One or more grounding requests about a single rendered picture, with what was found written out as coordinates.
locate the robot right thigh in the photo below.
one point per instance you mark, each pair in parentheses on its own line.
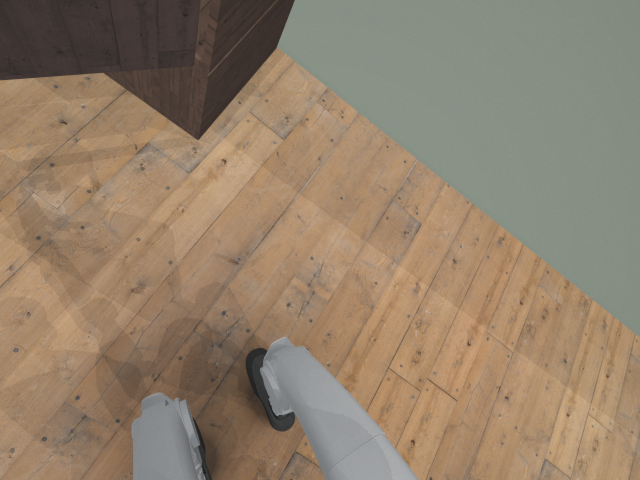
(347,442)

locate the cupboard door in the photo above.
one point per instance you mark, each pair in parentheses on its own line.
(46,38)

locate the right robot foot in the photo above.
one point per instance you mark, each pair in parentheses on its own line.
(254,362)

